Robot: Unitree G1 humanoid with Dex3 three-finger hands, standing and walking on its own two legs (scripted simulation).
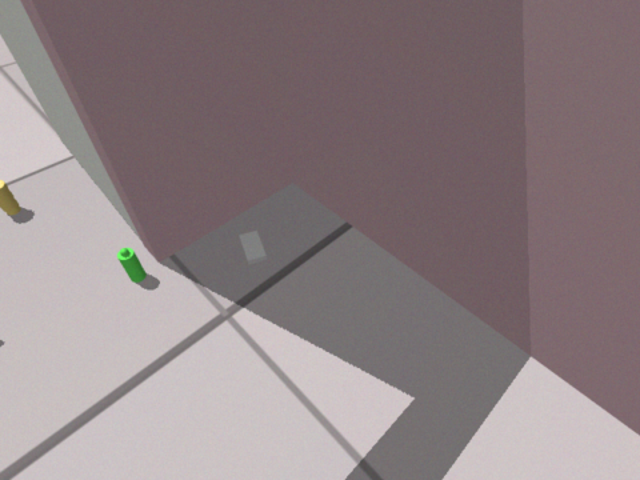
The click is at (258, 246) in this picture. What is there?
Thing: flat box
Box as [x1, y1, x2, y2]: [239, 230, 266, 264]
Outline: 256,230 239,235 248,264 266,259 265,253
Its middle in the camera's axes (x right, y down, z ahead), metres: -0.27 +0.02 +1.61
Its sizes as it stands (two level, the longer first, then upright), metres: 0.145 0.077 0.026
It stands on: the floor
